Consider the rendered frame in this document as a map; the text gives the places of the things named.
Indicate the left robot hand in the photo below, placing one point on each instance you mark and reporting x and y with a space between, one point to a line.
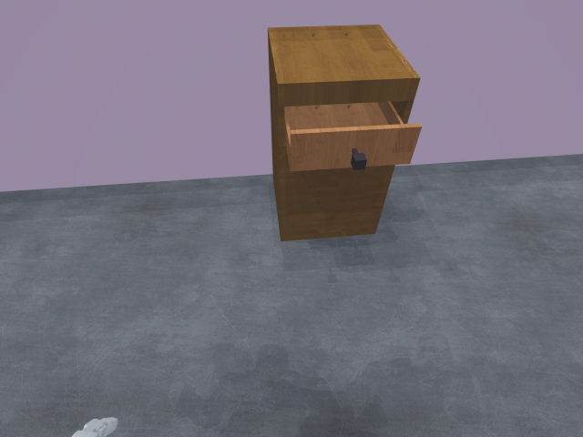
98 428

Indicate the drawer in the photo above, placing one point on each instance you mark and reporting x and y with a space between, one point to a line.
323 136

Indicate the handle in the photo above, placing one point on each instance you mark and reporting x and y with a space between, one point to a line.
358 160

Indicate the cabinet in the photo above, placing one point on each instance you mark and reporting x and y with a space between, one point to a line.
329 65

